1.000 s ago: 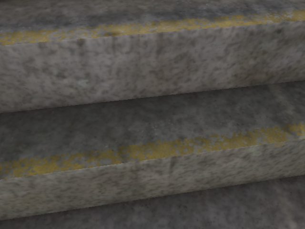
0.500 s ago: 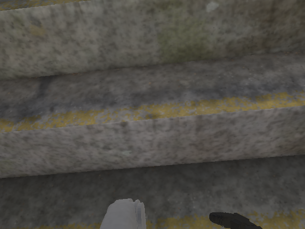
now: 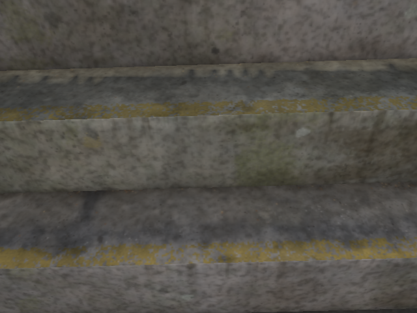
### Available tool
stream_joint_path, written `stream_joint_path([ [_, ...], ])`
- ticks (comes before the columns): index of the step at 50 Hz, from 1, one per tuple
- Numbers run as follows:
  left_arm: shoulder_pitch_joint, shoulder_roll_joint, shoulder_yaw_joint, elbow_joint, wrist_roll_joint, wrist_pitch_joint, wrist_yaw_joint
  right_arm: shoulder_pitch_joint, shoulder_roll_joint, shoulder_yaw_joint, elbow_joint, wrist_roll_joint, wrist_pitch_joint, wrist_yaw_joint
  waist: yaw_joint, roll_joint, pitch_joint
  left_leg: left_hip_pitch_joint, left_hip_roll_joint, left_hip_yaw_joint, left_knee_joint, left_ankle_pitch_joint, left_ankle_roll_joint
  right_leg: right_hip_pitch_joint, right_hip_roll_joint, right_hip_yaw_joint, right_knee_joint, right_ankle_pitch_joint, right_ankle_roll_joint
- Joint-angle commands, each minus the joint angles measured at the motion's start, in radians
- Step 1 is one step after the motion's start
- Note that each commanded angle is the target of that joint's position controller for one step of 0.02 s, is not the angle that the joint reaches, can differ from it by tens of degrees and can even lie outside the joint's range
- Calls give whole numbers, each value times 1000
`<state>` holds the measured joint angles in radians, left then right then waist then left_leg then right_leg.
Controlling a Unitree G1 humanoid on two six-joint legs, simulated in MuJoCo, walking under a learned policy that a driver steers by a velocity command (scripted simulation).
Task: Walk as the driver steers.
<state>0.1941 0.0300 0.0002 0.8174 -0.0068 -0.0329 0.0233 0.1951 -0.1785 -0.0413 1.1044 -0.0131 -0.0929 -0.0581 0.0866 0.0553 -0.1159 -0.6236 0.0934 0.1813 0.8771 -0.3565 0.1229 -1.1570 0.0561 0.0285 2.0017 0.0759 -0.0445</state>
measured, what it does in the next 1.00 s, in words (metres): steps to the right: right foot, then left foot 0.23 m lower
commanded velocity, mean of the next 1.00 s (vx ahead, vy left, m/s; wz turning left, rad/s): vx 0.40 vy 0.00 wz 0.00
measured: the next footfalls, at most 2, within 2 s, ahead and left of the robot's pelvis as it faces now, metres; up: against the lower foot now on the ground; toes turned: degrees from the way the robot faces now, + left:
right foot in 0.28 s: +0.06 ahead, -0.17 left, -0.01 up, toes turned -6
left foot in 0.66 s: -0.10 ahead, -0.05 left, -0.24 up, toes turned +10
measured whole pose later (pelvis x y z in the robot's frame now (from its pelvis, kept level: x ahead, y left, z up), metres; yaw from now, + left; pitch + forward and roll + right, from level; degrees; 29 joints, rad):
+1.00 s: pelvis -0.07 -0.10 -0.19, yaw -2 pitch +2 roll -1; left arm 0.03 0.06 0.00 0.63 0.03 0.04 0.02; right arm 0.41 -0.08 -0.02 0.86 -0.04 -0.12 -0.08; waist -0.08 -0.06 0.02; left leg -0.13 -0.02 0.21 0.47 -0.38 0.10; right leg -1.17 -0.11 -0.03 2.09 -0.11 -0.03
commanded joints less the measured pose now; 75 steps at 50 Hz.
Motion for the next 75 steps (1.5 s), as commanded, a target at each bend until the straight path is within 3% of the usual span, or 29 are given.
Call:
stream_joint_path([
  [1,88,84,29,25,-1,13,0,-56,-100,-29,-58,-7,-23,-22,33,40,38,47,233,-375,-491,-505,92,11,-69,-50,6,-30,5],
  [10,126,126,38,0,29,13,-52,-70,-149,-74,-140,-48,-20,-39,56,21,6,79,235,-248,-442,-629,50,441,-169,-172,-789,-302,-74],
  [12,417,121,26,100,12,17,-49,-186,-142,-72,-185,-41,10,-31,163,-102,59,-135,71,-7,-182,-622,-23,854,-85,-359,-1295,-348,-109],
  [13,406,66,9,152,-33,12,-45,-97,-53,-48,-185,-37,47,-31,116,-271,84,-204,9,16,231,-507,14,935,-135,-188,-1495,-399,-119],
  [14,314,45,-8,144,17,17,-24,-100,80,-9,-195,-42,62,-11,72,-364,77,-202,-115,4,869,-316,12,852,-133,-183,-1455,-203,-93],
  [15,277,60,-30,82,119,3,-12,-78,154,0,-245,-10,59,17,-5,-227,-63,-413,-218,-284,1310,-138,-36,979,-139,-39,-1122,-211,-37],
  [16,141,151,-21,-6,168,-1,4,-54,152,5,-348,-2,65,17,-110,-182,-163,-517,-193,-351,1303,77,-114,925,-313,305,-1303,-501,-25],
  [18,57,252,31,-38,108,-35,5,-14,-27,-5,-378,-84,60,26,-174,36,-20,-459,-80,-273,1185,240,-179,817,-326,315,-1345,-619,-81],
  [21,-50,248,47,-41,53,-87,42,-25,-149,-53,-433,-81,107,29,-222,-93,20,-269,-75,-225,1081,321,-162,633,-364,421,-1314,-731,-171],
  [25,-88,219,61,-52,86,-93,31,139,-96,-42,-377,-48,114,39,-234,-97,29,-55,-144,-101,843,268,-91,505,-255,282,-1097,-802,-157],
  [29,-253,129,34,-156,99,-39,64,421,-31,-18,-238,-4,98,45,-324,-88,120,405,-103,85,-313,201,24,265,-113,-41,-793,-658,-45],
  [32,-39,-8,-12,-188,33,28,93,351,125,47,-148,-13,81,56,-133,35,42,476,-60,91,-728,514,77,350,27,-93,-310,-706,-149],
  [34,-170,-75,-15,-290,-6,8,59,276,17,55,-202,-107,12,66,-58,-69,119,484,68,-165,-363,1007,0,-94,176,45,442,-537,-97],
  [35,-64,-125,-40,-337,45,-20,57,241,-107,13,-223,-97,-5,66,74,-45,104,584,210,-321,-359,1108,-86,-290,51,143,493,-344,-75],
  [36,-92,-25,-35,-383,78,-9,50,236,-276,-55,-277,-36,-19,46,56,56,35,682,419,-630,-573,496,-11,-441,-32,142,584,-315,-28],
  [37,-312,191,11,-427,82,-4,48,97,-228,-51,-330,-14,-46,18,-13,-48,180,592,516,-853,-781,-182,86,-532,-93,246,486,-244,32],
  [38,-428,239,32,-390,74,-1,40,93,-86,-5,-319,-13,-38,15,-80,-224,274,534,403,-758,-766,-193,98,-554,-54,224,479,-177,52],
  [40,-482,178,19,-387,54,12,6,229,-33,9,-296,-16,-40,-4,-147,-334,347,496,309,-582,-704,178,59,-462,-119,142,227,-99,51],
  [43,-350,46,-8,-322,30,53,7,304,-38,8,-262,-13,-41,-23,-152,-193,205,542,194,-388,-566,443,62,-279,-135,-6,179,-66,21],
  [47,-287,42,1,-287,38,53,4,357,-50,-15,-249,-20,-30,-33,-180,1,103,778,168,-308,-503,572,109,-291,-166,-68,120,-157,4],
  [59,-463,54,-24,-486,61,55,-10,350,-92,-55,-223,-33,22,-32,-179,21,109,954,167,-157,-668,1045,83,-230,-202,-106,-315,-638,-36],
  [62,-274,75,-31,-445,34,13,-21,208,-162,-71,-277,-45,54,-32,-50,8,-170,861,72,-97,-325,1687,-1,410,-69,-88,-856,-613,-106],
  [64,-11,184,9,-389,-36,15,3,103,-300,-109,-354,8,28,13,82,-71,-446,609,51,-158,93,1313,-118,1059,-163,126,-1276,-178,-115],
  [65,-40,219,37,-295,-50,35,23,74,-231,-96,-394,3,15,64,36,-301,-411,151,-133,-160,373,297,-157,1339,-219,200,-1308,110,-150],
  [66,-30,284,55,-250,12,48,53,122,-142,-73,-419,-12,11,79,5,-418,-450,-201,-309,-278,878,-146,-189,1462,-242,264,-1122,511,-204],
  [67,46,283,63,-228,60,55,84,-16,-78,-54,-471,-26,-1,64,38,-317,-365,-339,-334,-378,1049,-194,-166,1303,-230,247,-1092,350,-154],
  [69,-259,193,43,-246,118,33,87,150,-56,-39,-472,-42,5,43,-242,-99,-10,-283,-242,-396,1056,-88,-82,763,-227,189,-1024,-113,-43],
  [71,-386,173,35,-230,100,-26,55,350,-105,-47,-417,-59,58,14,-366,44,63,-136,-282,-127,1111,22,-155,575,-190,85,-1107,-265,-55],
  [75,-471,225,42,-254,89,-94,15,380,-132,-33,-479,-30,129,-25,-434,-64,120,-91,-203,-209,765,-54,-136,526,-210,118,-1136,-156,-80],
])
